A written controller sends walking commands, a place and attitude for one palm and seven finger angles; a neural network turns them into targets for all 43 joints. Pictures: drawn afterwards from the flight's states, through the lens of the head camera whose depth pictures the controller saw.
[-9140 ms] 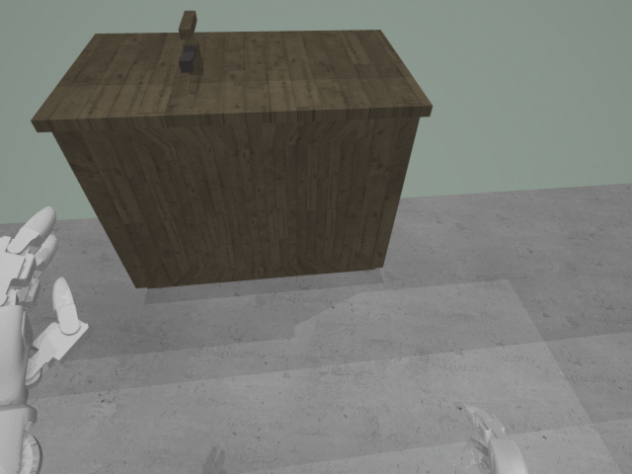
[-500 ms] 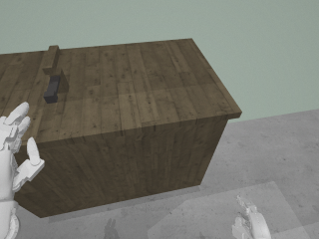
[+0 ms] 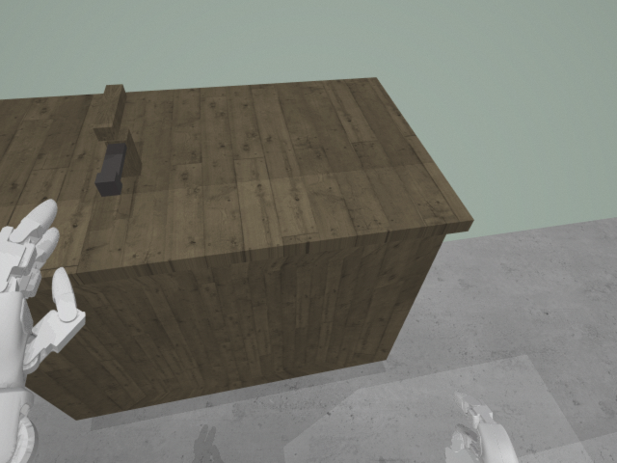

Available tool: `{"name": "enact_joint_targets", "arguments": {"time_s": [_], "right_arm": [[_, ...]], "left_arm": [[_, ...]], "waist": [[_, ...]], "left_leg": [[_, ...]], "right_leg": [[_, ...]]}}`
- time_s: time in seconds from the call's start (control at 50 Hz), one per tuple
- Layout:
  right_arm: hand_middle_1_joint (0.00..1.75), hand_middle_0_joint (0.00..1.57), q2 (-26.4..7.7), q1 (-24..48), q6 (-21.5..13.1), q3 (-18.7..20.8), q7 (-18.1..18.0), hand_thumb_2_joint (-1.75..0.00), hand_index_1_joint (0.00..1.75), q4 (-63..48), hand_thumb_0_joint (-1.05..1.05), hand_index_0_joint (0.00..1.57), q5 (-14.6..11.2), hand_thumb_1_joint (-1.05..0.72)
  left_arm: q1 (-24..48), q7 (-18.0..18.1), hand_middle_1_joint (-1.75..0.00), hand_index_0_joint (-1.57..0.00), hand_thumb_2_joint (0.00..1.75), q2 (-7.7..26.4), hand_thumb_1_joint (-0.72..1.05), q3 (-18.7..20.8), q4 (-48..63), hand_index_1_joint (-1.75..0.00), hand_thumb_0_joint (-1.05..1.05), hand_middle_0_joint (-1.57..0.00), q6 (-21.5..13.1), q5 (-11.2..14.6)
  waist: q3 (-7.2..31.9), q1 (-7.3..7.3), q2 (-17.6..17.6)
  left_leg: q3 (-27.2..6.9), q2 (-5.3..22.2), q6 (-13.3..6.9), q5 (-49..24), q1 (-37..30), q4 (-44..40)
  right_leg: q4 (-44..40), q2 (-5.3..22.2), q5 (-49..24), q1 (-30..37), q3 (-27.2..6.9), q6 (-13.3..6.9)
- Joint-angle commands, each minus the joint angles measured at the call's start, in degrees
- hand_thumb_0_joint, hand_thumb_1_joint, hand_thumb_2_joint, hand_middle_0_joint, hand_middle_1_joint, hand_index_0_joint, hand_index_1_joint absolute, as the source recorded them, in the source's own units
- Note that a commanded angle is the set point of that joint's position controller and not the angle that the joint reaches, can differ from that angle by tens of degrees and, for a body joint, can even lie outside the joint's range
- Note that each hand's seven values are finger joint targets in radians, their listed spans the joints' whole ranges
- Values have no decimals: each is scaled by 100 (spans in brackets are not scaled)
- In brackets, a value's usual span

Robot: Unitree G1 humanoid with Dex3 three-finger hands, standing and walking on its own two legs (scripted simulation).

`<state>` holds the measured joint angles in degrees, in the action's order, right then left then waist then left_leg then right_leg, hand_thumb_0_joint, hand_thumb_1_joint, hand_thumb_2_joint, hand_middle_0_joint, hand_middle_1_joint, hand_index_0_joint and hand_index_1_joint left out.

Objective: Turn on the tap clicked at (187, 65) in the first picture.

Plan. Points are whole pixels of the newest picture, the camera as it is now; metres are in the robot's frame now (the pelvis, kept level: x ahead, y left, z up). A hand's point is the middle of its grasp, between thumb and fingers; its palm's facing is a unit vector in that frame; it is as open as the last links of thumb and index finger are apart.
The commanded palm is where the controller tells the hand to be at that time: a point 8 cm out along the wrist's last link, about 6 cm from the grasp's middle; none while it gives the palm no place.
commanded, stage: shuffle to correct the standing spot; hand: left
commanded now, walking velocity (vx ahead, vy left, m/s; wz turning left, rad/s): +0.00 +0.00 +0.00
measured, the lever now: (109, 184) +0.47 +0.36 +0.08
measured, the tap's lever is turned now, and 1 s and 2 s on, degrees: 0 0 0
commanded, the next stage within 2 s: come to a stop and stand still in 1.02 s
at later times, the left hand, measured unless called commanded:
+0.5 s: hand (108, 274) +0.26 +0.24 +0.14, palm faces +0.38 -0.86 -0.34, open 7.4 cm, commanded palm +0.21 +0.28 +0.17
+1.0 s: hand (154, 199) +0.37 +0.23 +0.16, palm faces +0.27 -0.83 -0.48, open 7.4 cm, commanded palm +0.32 +0.27 +0.17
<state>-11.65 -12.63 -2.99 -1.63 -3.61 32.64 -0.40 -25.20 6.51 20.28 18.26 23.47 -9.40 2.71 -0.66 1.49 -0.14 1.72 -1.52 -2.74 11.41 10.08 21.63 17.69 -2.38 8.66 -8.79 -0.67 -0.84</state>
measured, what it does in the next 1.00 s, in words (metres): walks ahead: right foot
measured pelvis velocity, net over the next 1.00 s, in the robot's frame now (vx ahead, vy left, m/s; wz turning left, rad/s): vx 0.12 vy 0.02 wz -0.14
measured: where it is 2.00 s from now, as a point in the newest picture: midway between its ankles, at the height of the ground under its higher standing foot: outside the picture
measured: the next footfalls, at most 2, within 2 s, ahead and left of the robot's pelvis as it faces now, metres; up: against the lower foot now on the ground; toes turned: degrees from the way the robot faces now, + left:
right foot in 0.84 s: +0.20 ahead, -0.07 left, +0.00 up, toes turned -8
left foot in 1.16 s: +0.29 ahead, +0.19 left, +0.00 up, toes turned -4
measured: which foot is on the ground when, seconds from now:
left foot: down 0.00-0.84, up 0.86-1.00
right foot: down 0.00-0.56, up 0.58-0.82, down 0.84-1.00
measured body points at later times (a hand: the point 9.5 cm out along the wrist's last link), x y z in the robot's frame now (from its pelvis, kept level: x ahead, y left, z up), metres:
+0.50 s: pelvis +0.04 +0.01 -0.02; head +0.04 +0.02 +0.43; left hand +0.24 +0.29 +0.16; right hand +0.20 -0.23 -0.10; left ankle +0.01 +0.09 -0.74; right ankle +0.01 -0.11 -0.75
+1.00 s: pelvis +0.12 +0.02 -0.03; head +0.15 +0.01 +0.42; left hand +0.35 +0.27 +0.18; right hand +0.25 -0.24 -0.13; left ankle +0.15 +0.16 -0.67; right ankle +0.16 -0.07 -0.75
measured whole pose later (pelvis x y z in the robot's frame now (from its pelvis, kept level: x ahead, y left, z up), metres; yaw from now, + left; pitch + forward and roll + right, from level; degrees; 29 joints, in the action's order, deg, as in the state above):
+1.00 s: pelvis +0.12 +0.02 -0.03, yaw -8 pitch -2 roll +0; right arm -13.4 -11.0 -2.0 0.9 0.0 35.8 -0.5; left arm -27.3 6.2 22.0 24.0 28.8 -14.8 2.1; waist -6.0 0.1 1.8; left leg -1.2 3.1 0.4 21.2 30.9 68.6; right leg 37.6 0.4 16.1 -19.5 8.0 -3.7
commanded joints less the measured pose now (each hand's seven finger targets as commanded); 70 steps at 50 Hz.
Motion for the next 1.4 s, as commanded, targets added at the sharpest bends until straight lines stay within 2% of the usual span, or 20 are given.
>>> {"name": "enact_joint_targets", "arguments": {"time_s": [0.0, 0.2, 0.28, 0.36, 0.44, 0.5, 0.54, 0.56, 0.62, 0.68, 0.76, 0.78, 0.8, 0.82, 0.84, 0.9, 0.98, 1.08, 1.2, 1.38], "right_arm": [[30, 20, -683, 569, -333, 276, -46, -90, 30, -911, 0, 20, 15, -90], [30, 20, -751, 619, -380, 313, -53, -90, 30, -872, 0, 20, 71, -90], [30, 20, -740, 542, -402, 319, -51, -90, 30, -823, 0, 20, 80, -90], [30, 20, -712, 544, -380, 361, 2, -90, 30, -812, 0, 20, 47, -90], [30, 20, -695, 592, -324, 384, 147, -90, 30, -788, 0, 20, -30, -90], [30, 20, -660, 445, -243, 361, 149, -90, 30, -752, 0, 20, -43, -90], [30, 20, -738, 486, -323, 405, 91, -90, 30, -848, 0, 20, -76, -90], [30, 20, -605, 451, -396, 356, 112, -90, 30, -866, 0, 20, 41, -90], [30, 20, -699, 313, -523, 459, 156, -90, 30, -675, 0, 20, 31, -90], [30, 20, -645, 298, -599, 429, 175, -90, 30, -717, 0, 20, -8, -90], [30, 20, -678, 413, -514, 363, 144, -90, 30, -823, 0, 20, 37, -90], [30, 20, -721, 472, -464, 395, 159, -90, 30, -827, 0, 20, 25, -90], [30, 20, -723, 469, -419, 454, 187, -90, 30, -826, 0, 20, 2, -90], [30, 20, -742, 571, -465, 527, 234, -90, 30, -924, 0, 20, 21, -90], [30, 20, -784, 389, -404, 492, 282, -90, 30, -892, 0, 20, 76, -90], [30, 20, -666, 469, -232, 421, 428, -90, 30, -670, 0, 20, -31, -90], [30, 20, -559, 522, -314, 380, 221, -90, 30, -606, 0, 20, 14, -90], [30, 20, -479, 532, -527, 395, 37, -90, 30, -656, 0, 20, 1, -90], [30, 20, -630, 529, -605, 412, -29, -90, 30, -755, 0, 20, -110, -90], [30, 20, -570, 559, -762, 306, 42, -90, 30, -660, 0, 20, -39, -90]], "left_arm": [[514, 119, -30, -20, 90, 925, 90, 585, 1195, -30, 0, -20, -371, 15], [678, 159, -30, -20, 90, 873, 90, 571, 1231, -30, 0, -20, -423, -62], [759, 191, -30, -20, 90, 880, 90, 624, 1181, -30, 0, -20, -469, -83], [756, 174, -30, -20, 90, 963, 90, 662, 1201, -30, 0, -20, -512, -48], [878, 189, -30, -20, 90, 1256, 90, 913, 1311, -30, 0, -20, -648, -57], [614, 155, -30, -20, 90, 1141, 90, 896, 1522, -30, 0, -20, -653, -16], [455, 153, -30, -20, 90, 1247, 90, 1057, 1825, -30, 0, -20, -715, 53], [543, 186, -30, -20, 90, 1212, 90, 1014, 1967, -30, 0, -20, -761, -2], [356, 195, -30, -20, 90, 1044, 90, 877, 1709, -30, 0, -20, -708, -58], [158, 186, -30, -20, 90, 1025, 90, 875, 1829, -30, 0, -20, -677, -100], [-222, 217, -30, -20, 90, 1256, 90, 1203, 1673, -30, 0, -20, -643, -44], [-276, 220, -30, -20, 90, 1238, 90, 1254, 1578, -30, 0, -20, -645, -36], [-292, 236, -30, -20, 90, 1378, 90, 1383, 1493, -30, 0, -20, -670, -63], [-176, 215, -30, -20, 90, 1505, 90, 1601, 1494, -30, 0, -20, -771, 36], [-460, 192, -30, -20, 90, 1562, 90, 1794, 1181, -30, 0, -20, -808, 87], [-190, 96, -30, -20, 90, 1283, 90, 1458, 1509, -30, 0, -20, -881, 38], [252, 193, -30, -20, 90, 1282, 90, 1172, 1865, -30, 0, -20, -822, 6], [268, 326, -30, -20, 90, 1278, 90, 1138, 1796, -30, 0, -20, -638, -1], [550, 235, -30, -20, 90, 1009, 90, 994, 1403, -30, 0, -20, -541, 12], [469, 236, -30, -20, 90, 946, 90, 797, 1816, -30, 0, -20, -421, -20]], "waist": [[580, -18, 318], [336, -67, 651], [340, -85, 476], [492, -122, -364], [308, -70, -503], [504, -229, 112], [762, -270, 1777], [588, -330, 1623], [203, -281, 470], [239, -215, 944], [823, -109, 1029], [1036, 14, 617], [1406, 50, -372], [1473, 7, -1157], [1033, -40, -559], [387, -97, -322], [402, -138, -436], [362, -54, -531], [281, -114, 1133], [723, -33, 631]], "left_leg": [[-378, 382, 278, -277, 80, -507], [-1040, 1009, -83, 2076, 593, -799], [-913, 995, -136, 1368, 586, -264], [-82, 456, 82, 210, 749, 1364], [-58, 302, 217, 1351, 1772, 2317], [-203, 392, 39, 262, 49, 765], [-1857, 1604, -430, -1427, -1788, -81], [-2579, 2034, -663, -1820, -1796, -344], [-1540, 1815, -855, -2343, -1481, -154], [-617, 1365, -455, -2725, -1115, -109], [220, 1009, -11, -3200, -54, 1161], [240, 891, 74, -2690, 689, 2096], [485, 489, 116, -1584, 1962, 3796], [193, -20, 189, 1423, 3062, 5389], [-628, 238, 224, 1869, 3139, 5977], [-868, 791, 340, 1048, 2887, 5516], [-50, 700, 270, 402, 1339, 3253], [532, 175, 249, 236, 221, 1085], [-1610, 1526, -306, 296, 937, -614], [-313, 862, 254, -533, 420, 71]], "right_leg": [[-132, 242, -421, 231, -221, 50], [1041, 135, 821, -291, -49, -64], [1189, 250, 492, -346, -159, -188], [782, 946, -325, -128, -1442, -632], [560, 1800, -955, 427, -2710, -1199], [1803, 988, -791, -631, -1351, -617], [3774, 25, 1460, -2629, 22, 40], [4790, 57, 2286, -3124, 19, -3], [5192, 402, 1790, -3569, 97, -54], [3873, 479, 1180, -2878, 670, -52], [1627, 146, 194, -223, 1272, -134], [1183, 245, -379, 943, 1099, -250], [1227, 1134, -1514, 2214, -152, -723], [914, 2484, -2778, 2342, -2381, -1425], [516, 2893, -2145, 1428, -3102, -1508], [292, 2411, -667, -95, -1759, -1112], [164, 1918, 172, -1336, -500, -731], [644, 1661, 991, -1021, -365, -356], [2676, 309, 1778, -725, 310, 176], [708, 333, -409, 22, -86, 91]]}}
